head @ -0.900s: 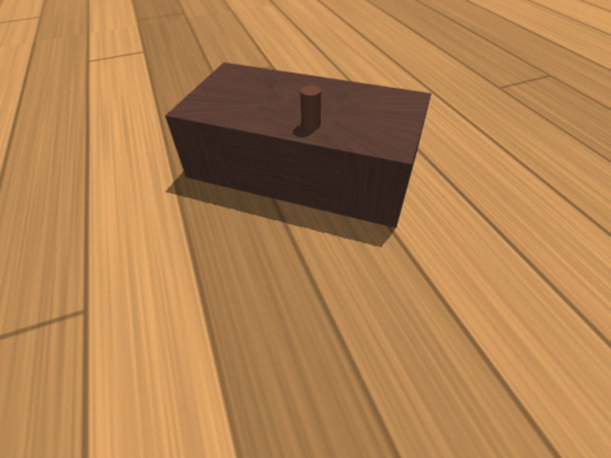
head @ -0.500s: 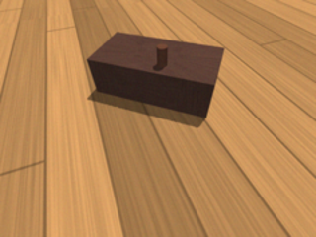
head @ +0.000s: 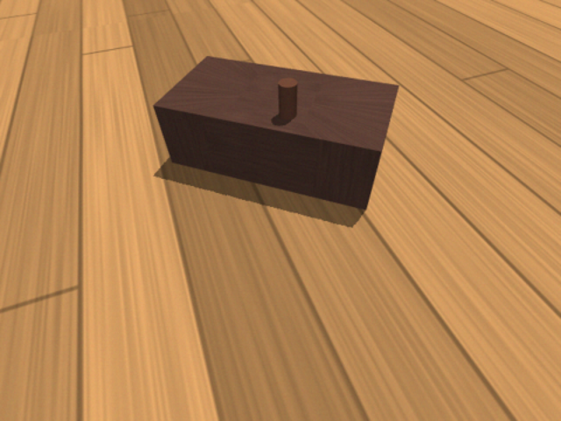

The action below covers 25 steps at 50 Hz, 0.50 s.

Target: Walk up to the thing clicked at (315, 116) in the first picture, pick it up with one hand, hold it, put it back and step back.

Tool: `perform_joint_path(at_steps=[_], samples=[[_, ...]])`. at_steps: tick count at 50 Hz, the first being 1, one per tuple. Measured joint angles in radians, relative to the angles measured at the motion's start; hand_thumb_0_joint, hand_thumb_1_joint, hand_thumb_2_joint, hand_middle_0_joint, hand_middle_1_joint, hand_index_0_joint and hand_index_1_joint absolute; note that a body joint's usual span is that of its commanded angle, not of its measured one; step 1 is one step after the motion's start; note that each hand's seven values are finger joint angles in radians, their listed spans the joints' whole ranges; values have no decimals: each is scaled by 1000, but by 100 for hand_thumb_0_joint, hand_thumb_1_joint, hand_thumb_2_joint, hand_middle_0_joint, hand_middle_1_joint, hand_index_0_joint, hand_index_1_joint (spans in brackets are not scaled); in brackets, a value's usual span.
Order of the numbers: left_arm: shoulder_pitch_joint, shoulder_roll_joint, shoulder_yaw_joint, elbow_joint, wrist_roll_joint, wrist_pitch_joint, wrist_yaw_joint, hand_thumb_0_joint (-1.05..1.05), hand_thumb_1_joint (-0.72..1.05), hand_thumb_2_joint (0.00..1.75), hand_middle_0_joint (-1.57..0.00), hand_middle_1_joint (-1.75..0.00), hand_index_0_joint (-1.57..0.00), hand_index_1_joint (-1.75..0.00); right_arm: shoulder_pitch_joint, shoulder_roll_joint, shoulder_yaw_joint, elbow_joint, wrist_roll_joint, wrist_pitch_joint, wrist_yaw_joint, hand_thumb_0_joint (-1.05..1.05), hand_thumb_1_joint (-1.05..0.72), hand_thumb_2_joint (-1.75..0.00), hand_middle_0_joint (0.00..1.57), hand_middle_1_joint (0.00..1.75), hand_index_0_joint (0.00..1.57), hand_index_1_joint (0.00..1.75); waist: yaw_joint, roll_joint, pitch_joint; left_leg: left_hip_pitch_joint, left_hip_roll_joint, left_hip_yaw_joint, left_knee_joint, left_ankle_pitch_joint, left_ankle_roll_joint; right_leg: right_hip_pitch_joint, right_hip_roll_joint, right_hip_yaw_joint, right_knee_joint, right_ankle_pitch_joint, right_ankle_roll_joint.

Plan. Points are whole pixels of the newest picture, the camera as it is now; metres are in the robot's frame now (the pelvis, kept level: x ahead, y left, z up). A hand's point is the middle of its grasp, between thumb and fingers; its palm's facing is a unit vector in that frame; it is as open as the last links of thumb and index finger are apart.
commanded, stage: stand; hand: left
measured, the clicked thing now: (287, 99) +1.44 -0.04 -0.34
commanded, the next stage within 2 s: walk up in 0.22 s
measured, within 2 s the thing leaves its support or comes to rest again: neither
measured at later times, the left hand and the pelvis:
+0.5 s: hand out of the picture +0.14 +0.24 -0.14, palm faces -0.15 -0.90 -0.41, open 7.4 cm; pelvis +0.04 -0.05 -0.01, yaw -7 degrees
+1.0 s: hand (176, 325) +0.34 +0.23 -0.17, palm faces -0.22 -0.90 -0.39, open 7.4 cm; pelvis +0.26 -0.05 -0.03, yaw -13 degrees
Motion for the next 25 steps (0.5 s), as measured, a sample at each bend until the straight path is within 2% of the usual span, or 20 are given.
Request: perform_joint_path(at_steps=[11,12,14,15,17,20,23,25], samples=[[4,1,0,-1,0,0,1,0,90,90,-20,-30,-20,-30,3,-1,-1,0,0,0,1,0,-90,-90,20,30,20,30,0,3,-1,5,0,-1,-5,2,0,5,0,-1,-5,2,0],[15,2,10,-15,4,2,-7,0,90,90,-20,-30,-20,-30,6,0,-11,-10,-7,1,9,0,-90,-90,20,30,20,30,2,2,-3,-4,1,5,16,-28,7,-6,2,5,16,-23,-7],[54,12,30,-45,13,-1,-27,0,90,90,-20,-30,-20,-30,23,-3,-36,-42,-21,-13,27,0,-90,-90,20,30,20,30,5,-7,-16,-20,0,30,69,-120,25,-54,1,27,119,-145,-27],[72,19,38,-52,16,2,-34,0,90,90,-20,-30,-20,-30,32,-6,-47,-60,-24,-22,34,0,-90,-90,20,30,20,30,4,-9,-25,-22,1,45,78,-133,32,-91,-1,29,198,-193,-32],[96,32,50,-61,23,9,-44,1,90,90,-20,-30,-20,-30,50,-18,-66,-94,-29,-37,41,0,-90,-90,20,30,20,30,-10,0,-30,-18,17,64,72,-93,41,-173,2,15,355,-232,-36],[109,64,60,-82,21,2,-61,1,90,90,-20,-30,-20,-30,86,-34,-83,-118,-35,-45,45,0,-90,-90,20,30,20,30,-26,-3,-15,14,32,80,50,-81,30,-255,-23,14,442,-238,-35],[122,86,72,-114,16,-11,-79,1,90,90,-20,-30,-20,-30,118,-61,-95,-121,-41,-33,56,0,-90,-90,20,30,20,30,-29,2,-3,51,55,96,53,-111,4,-281,-54,8,379,-202,-29],[138,94,79,-132,15,-23,-83,1,90,90,-20,-30,-20,-30,129,-83,-103,-120,-42,-17,62,0,-90,-90,20,30,20,30,-25,13,0,63,75,112,102,-162,-7,-259,-67,-6,288,-113,-24]])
